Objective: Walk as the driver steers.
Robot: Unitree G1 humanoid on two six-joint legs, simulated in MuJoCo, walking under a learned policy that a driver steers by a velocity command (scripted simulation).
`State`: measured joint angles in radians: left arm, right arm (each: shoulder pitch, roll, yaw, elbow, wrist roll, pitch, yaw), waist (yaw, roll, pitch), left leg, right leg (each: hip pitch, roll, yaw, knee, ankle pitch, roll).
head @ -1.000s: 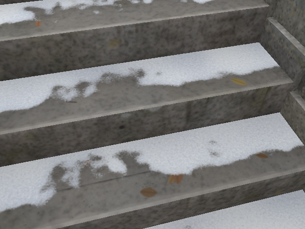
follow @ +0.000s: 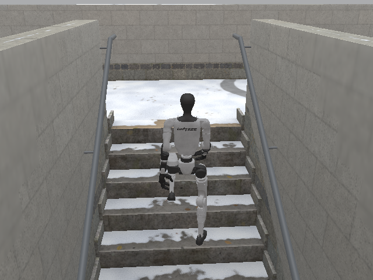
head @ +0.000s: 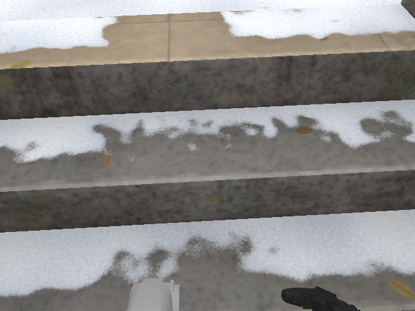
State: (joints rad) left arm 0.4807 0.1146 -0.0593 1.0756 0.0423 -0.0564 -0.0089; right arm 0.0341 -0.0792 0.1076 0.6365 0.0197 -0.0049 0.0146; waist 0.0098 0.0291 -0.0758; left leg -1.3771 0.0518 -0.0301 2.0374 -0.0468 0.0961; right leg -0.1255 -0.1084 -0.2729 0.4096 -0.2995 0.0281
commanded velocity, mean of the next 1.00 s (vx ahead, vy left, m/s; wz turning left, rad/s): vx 0.40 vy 0.00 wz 0.44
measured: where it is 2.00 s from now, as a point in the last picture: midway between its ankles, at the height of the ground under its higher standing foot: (164, 233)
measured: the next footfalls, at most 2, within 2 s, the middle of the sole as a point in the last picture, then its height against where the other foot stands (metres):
left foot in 0.12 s outside the picture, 0.17 m higher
right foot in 0.68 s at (194, 261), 0.17 m higher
